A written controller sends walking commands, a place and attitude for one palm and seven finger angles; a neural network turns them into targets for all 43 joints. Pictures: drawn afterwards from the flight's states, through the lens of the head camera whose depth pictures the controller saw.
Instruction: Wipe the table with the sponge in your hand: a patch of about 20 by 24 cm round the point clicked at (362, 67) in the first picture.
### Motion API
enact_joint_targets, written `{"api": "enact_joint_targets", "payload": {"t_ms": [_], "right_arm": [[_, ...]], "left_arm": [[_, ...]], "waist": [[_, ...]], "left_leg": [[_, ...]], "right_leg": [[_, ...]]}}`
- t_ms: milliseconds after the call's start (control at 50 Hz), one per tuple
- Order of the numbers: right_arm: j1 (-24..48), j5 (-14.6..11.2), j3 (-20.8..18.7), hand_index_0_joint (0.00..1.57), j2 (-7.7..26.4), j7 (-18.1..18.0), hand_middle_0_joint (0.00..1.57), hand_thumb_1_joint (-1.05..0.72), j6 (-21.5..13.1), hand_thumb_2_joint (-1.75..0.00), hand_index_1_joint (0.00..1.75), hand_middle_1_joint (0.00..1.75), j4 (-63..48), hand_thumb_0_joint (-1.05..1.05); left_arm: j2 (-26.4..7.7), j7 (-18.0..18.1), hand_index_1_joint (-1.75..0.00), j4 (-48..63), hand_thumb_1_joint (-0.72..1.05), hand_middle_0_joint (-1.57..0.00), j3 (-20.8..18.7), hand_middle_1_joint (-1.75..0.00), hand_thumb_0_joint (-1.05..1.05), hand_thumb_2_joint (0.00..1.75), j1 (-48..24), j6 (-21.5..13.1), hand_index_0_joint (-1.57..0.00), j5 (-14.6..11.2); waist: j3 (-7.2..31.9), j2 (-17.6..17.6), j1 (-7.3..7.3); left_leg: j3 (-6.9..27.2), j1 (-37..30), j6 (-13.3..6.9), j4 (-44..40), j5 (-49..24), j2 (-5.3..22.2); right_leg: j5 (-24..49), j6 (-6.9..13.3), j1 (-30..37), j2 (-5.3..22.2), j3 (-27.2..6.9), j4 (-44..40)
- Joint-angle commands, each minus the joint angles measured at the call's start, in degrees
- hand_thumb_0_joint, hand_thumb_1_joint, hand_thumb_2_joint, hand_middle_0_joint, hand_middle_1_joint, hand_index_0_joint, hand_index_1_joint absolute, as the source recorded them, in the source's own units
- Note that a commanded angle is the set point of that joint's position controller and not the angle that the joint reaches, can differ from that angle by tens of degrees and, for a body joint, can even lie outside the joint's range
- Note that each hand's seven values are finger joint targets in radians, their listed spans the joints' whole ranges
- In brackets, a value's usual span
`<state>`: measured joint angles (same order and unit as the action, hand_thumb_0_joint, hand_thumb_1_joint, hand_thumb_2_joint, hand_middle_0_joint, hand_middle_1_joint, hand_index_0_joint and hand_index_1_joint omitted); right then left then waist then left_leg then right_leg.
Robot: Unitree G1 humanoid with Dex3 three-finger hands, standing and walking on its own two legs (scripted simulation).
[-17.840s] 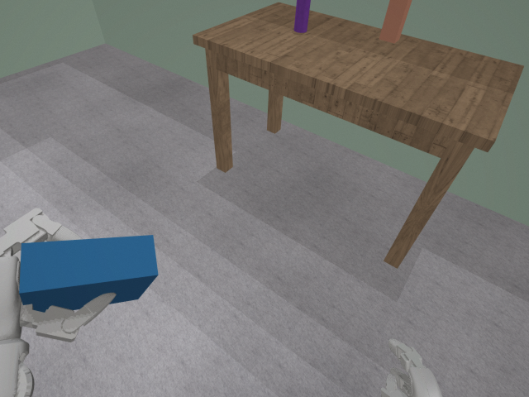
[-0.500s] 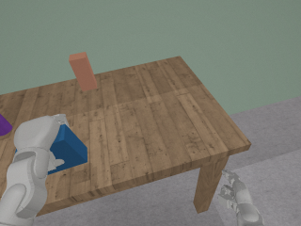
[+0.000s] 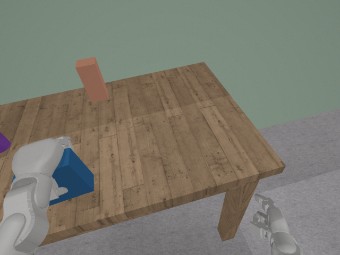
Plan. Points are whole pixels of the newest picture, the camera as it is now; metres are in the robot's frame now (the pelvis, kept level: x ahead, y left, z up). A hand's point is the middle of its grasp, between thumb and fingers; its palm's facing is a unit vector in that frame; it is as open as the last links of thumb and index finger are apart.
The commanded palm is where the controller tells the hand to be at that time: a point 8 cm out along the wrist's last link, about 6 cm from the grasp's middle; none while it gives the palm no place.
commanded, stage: move the sponge above the wiping area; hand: left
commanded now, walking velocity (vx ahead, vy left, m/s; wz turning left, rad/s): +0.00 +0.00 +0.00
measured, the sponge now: (62, 182) +0.22 +0.31 +0.06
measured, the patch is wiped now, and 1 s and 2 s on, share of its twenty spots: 0.00 0.00 0.00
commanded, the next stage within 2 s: lower the sponge onto the table in 1.32 s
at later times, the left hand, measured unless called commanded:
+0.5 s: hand (59, 169) +0.24 +0.31 +0.10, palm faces +0.00 -0.06 -1.00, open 9.2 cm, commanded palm +0.22 +0.30 +0.16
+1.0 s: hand (54, 165) +0.24 +0.33 +0.09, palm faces +0.01 -0.05 -1.00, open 9.2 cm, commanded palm +0.22 +0.32 +0.16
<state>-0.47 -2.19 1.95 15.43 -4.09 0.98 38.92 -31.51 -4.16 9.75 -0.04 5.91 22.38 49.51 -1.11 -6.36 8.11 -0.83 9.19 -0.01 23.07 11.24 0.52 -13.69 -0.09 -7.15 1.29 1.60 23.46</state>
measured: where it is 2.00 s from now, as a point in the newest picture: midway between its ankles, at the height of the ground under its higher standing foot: outside the picture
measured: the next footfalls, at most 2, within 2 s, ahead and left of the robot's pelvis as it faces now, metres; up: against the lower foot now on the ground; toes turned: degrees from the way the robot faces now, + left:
none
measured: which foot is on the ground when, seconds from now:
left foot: down 0.00-1.00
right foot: down 0.00-1.00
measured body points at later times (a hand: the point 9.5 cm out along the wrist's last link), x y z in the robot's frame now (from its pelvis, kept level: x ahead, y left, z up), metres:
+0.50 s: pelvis +0.00 +0.00 +0.00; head +0.00 -0.04 +0.45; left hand +0.23 +0.31 +0.15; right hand +0.24 -0.21 -0.09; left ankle +0.02 +0.12 -0.74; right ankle -0.01 -0.12 -0.74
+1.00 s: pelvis +0.00 +0.00 +0.00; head +0.00 -0.03 +0.45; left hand +0.24 +0.33 +0.15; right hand +0.24 -0.21 -0.09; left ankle +0.02 +0.12 -0.74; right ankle -0.01 -0.12 -0.74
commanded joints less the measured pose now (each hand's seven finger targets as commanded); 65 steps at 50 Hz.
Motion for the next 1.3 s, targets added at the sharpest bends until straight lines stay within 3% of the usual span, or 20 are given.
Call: {"api": "enact_joint_targets", "payload": {"t_ms": [0, 140, 160, 240, 260, 340, 400, 440, 460, 540, 660, 800, 940, 960, 1020, 1100, 1140, 1200, 1240, 1280], "right_arm": [[10.4, 0.5, -1.9, 0.2, 4.9, -1.0, 0.2, -0.9, -4.0, -0.9, 0.3, 0.3, -9.5, 0.0], [12.3, 0.4, -1.9, 0.2, 5.0, -0.4, 0.2, -0.9, -3.7, -0.9, 0.3, 0.3, -9.4, 0.0], [11.3, 0.3, -1.9, 0.2, 4.6, -0.3, 0.2, -0.9, -3.7, -0.9, 0.3, 0.3, -9.5, 0.0], [12.9, -0.1, -1.6, 0.2, 5.2, -0.8, 0.2, -0.9, -3.4, -0.9, 0.3, 0.3, -9.2, 0.0], [11.5, -0.1, -1.8, 0.2, 5.0, -0.9, 0.2, -0.9, -3.7, -0.9, 0.3, 0.3, -9.5, 0.0], [11.6, 0.2, -2.0, 0.2, 5.0, -1.1, 0.2, -0.9, -4.2, -0.9, 0.3, 0.3, -9.3, 0.0], [9.6, 0.5, -2.5, 0.2, 5.0, -0.9, 0.2, -0.9, -4.3, -0.9, 0.3, 0.3, -9.0, 0.0], [11.0, 0.5, -2.4, 0.2, 5.3, -0.8, 0.2, -0.9, -4.1, -0.9, 0.3, 0.3, -8.9, 0.0], [10.1, 0.4, -2.4, 0.2, 4.9, -0.7, 0.2, -0.9, -4.0, -0.9, 0.3, 0.3, -9.1, 0.0], [11.2, 0.0, -2.3, 0.2, 5.5, -1.1, 0.2, -0.9, -3.8, -0.9, 0.3, 0.3, -8.3, 0.0], [10.0, -0.1, -2.2, 0.2, 4.9, -1.3, 0.2, -0.9, -4.3, -0.9, 0.3, 0.3, -8.5, 0.0], [8.5, 0.3, -3.1, 0.2, 5.4, -1.2, 0.2, -0.9, -4.3, -0.9, 0.3, 0.3, -8.0, 0.0], [10.5, -0.1, -2.7, 0.2, 5.7, -0.6, 0.2, -0.9, -3.5, -0.9, 0.3, 0.3, -8.3, 0.0], [9.9, -0.2, -2.4, 0.2, 5.2, -0.6, 0.2, -0.9, -3.5, -0.9, 0.3, 0.3, -8.8, 0.0], [9.4, -0.3, -2.7, 0.2, 5.3, -0.7, 0.2, -0.9, -3.7, -0.9, 0.3, 0.3, -8.9, 0.0], [8.6, 0.1, -2.7, 0.2, 5.3, -1.0, 0.2, -0.9, -4.0, -0.9, 0.3, 0.3, -8.6, 0.0], [10.1, 0.1, -2.4, 0.2, 5.5, -1.2, 0.2, -0.9, -4.0, -0.9, 0.3, 0.3, -8.5, 0.0], [8.6, 0.3, -2.8, 0.2, 4.9, -1.1, 0.2, -0.9, -4.3, -0.9, 0.3, 0.3, -8.4, 0.0], [10.4, 0.3, -2.5, 0.2, 5.3, -0.9, 0.2, -0.9, -4.0, -0.9, 0.3, 0.3, -8.2, 0.0], [9.7, 0.2, -2.6, 0.2, 5.0, -0.5, 0.2, -0.9, -3.8, -0.9, 0.3, 0.3, -8.4, 0.0]], "left_arm": [[-14.3, 2.8, -1.6, 11.8, 0.1, -1.2, -9.3, -1.6, 0.0, 1.3, -13.6, -3.7, -1.2, 2.0], [-16.5, 4.8, -1.6, 10.2, 0.1, -1.2, -13.3, -1.6, 0.0, 1.3, -10.6, -3.3, -1.2, 1.9], [-13.0, 4.7, -1.6, 10.3, 0.1, -1.2, -9.9, -1.6, 0.0, 1.3, -12.1, -3.2, -1.2, 1.6], [-15.0, 4.1, -1.6, 7.3, 0.1, -1.2, -10.2, -1.6, 0.0, 1.3, -15.3, -2.3, -1.2, 1.9], [-13.0, 3.9, -1.6, 8.0, 0.1, -1.2, -8.1, -1.6, 0.0, 1.3, -16.0, -2.9, -1.2, 1.8], [-16.1, 3.8, -1.6, 7.9, 0.1, -1.2, -10.9, -1.6, 0.0, 1.3, -15.4, -4.8, -1.2, 2.4], [-13.7, 4.4, -1.6, 7.7, 0.1, -1.2, -9.6, -1.6, 0.0, 1.3, -14.3, -6.2, -1.2, 2.5], [-17.6, 5.3, -1.6, 7.4, 0.1, -1.2, -13.6, -1.6, 0.0, 1.3, -13.4, -5.9, -1.2, 2.8], [-14.8, 5.5, -1.6, 6.8, 0.1, -1.2, -11.5, -1.6, 0.0, 1.3, -13.6, -5.7, -1.2, 2.6], [-16.5, 6.0, -1.6, 2.9, 0.1, -1.2, -12.4, -1.6, 0.0, 1.3, -16.5, -4.6, -1.2, 2.5], [-13.0, 4.7, -1.6, 3.1, 0.1, -1.2, -7.6, -1.6, 0.0, 1.3, -19.7, -6.2, -1.2, 2.9], [-16.4, 6.2, -1.6, 2.5, 0.1, -1.2, -12.1, -1.6, 0.0, 1.3, -17.6, -8.4, -1.2, 3.3], [-17.7, 6.5, -1.6, 1.6, 0.1, -1.2, -14.1, -1.6, 0.0, 1.3, -14.6, -5.4, -1.2, 2.1], [-14.0, 6.0, -1.6, 2.0, 0.1, -1.2, -10.1, -1.6, 0.0, 1.3, -16.1, -5.2, -1.2, 2.0], [-12.5, 4.8, -1.6, 3.4, 0.1, -1.2, -8.1, -1.6, 0.0, 1.3, -15.6, -5.8, -1.2, 1.6], [-13.0, 4.5, -1.6, 3.5, 0.1, -1.2, -8.3, -1.6, 0.0, 1.3, -16.4, -7.0, -1.2, 2.2], [-16.5, 5.2, -1.6, 5.3, 0.1, -1.2, -11.0, -1.6, 0.0, 1.3, -19.9, -7.4, -1.2, 3.2], [-13.8, 6.5, -1.6, 5.1, 0.1, -1.2, -9.6, -1.6, 0.0, 1.3, -18.5, -7.8, -1.2, 3.5], [-16.7, 7.2, -1.6, 5.0, 0.1, -1.2, -12.4, -1.6, 0.0, 1.3, -18.4, -6.6, -1.2, 3.7], [-13.9, 7.3, -1.6, 4.9, 0.1, -1.2, -10.3, -1.6, 0.0, 1.3, -16.9, -5.6, -1.2, 3.4]], "waist": [[12.5, 2.0, -1.03], [11.4, 1.7, 0.42], [12.1, 1.5, -0.69], [10.0, 2.1, -0.84], [11.8, 1.5, -1.39], [12.8, 1.8, -0.67], [12.9, 1.4, -0.8], [12.7, 1.2, 0.22], [12.5, 1.8, -0.44], [11.0, 2.4, -0.5], [12.8, 0.7, -1.96], [14.3, 0.8, -0.74], [12.8, 1.2, -0.11], [12.7, 1.1, -1.13], [12.6, 1.3, -1.52], [11.7, 3.0, -1.8], [12.3, 1.5, -1.37], [14.2, 0.6, -0.92], [13.9, 0.5, -0.27], [14.1, 0.7, -0.39]], "left_leg": [[2.8, -7.1, -2.1, -1.2, -14.5, -1.3], [3.1, -5.8, -1.6, -1.5, -14.9, -1.4], [2.0, -5.7, -1.7, -1.4, -14.5, -1.1], [2.7, -5.1, -1.7, -2.1, -11.0, -1.5], [2.0, -5.5, -2.0, -1.8, -11.2, -1.3], [3.0, -6.5, -2.1, -1.6, -12.3, -1.6], [2.6, -6.4, -2.0, -1.5, -13.7, -1.3], [3.1, -6.2, -1.8, -1.4, -13.6, -1.5], [2.4, -5.3, -1.9, -1.4, -13.5, -1.3], [2.7, -4.9, -1.8, -1.9, -10.5, -1.5], [2.2, -5.7, -2.1, -1.4, -10.9, -1.6], [2.6, -6.4, -2.0, -1.1, -14.0, -1.4], [2.7, -5.0, -1.7, -1.5, -13.5, -1.5], [2.1, -4.6, -1.8, -1.4, -13.3, -1.4], [2.6, -5.7, -2.0, -1.2, -13.4, -1.3], [2.9, -5.6, -2.1, -1.4, -12.1, -1.2], [3.4, -6.3, -1.9, -1.8, -11.4, -1.3], [3.3, -7.0, -1.8, -1.7, -14.6, -1.1], [3.4, -7.0, -1.6, -1.9, -14.7, -1.3], [3.0, -6.3, -1.4, -1.8, -15.9, -1.2]], "right_leg": [[11.7, 3.7, 0.5, -1.3, -3.1, -3.6], [12.2, 4.4, 1.2, -1.8, -4.6, -3.5], [12.2, 3.7, 1.1, -1.1, -2.8, -3.3], [8.3, 4.1, -0.6, -1.8, -4.3, -4.5], [8.5, 3.5, -0.1, -1.2, -2.5, -3.9], [9.5, 4.1, 0.5, -1.9, -4.0, -4.1], [10.8, 3.7, 0.5, -1.3, -2.3, -3.6], [10.7, 4.4, 1.0, -2.0, -4.2, -3.7], [10.6, 3.9, 1.1, -1.4, -2.3, -3.4], [7.7, 4.1, -0.5, -1.9, -3.6, -4.4], [8.0, 3.6, -0.9, -1.5, -1.5, -3.9], [11.2, 3.9, 0.6, -1.5, -2.0, -3.5], [11.4, 4.0, 1.4, -1.7, -2.9, -3.5], [11.3, 3.6, 0.9, -1.3, -1.3, -3.2], [11.5, 3.4, 0.0, -1.3, -1.3, -3.6], [9.7, 3.4, -1.0, -1.6, -1.5, -4.1], [8.6, 4.1, -0.9, -2.2, -3.0, -4.4], [10.6, 3.9, 0.2, -1.7, -1.3, -3.6], [10.9, 4.5, 0.7, -2.2, -3.1, -3.9], [11.9, 4.1, 1.1, -1.7, -1.5, -3.3]]}}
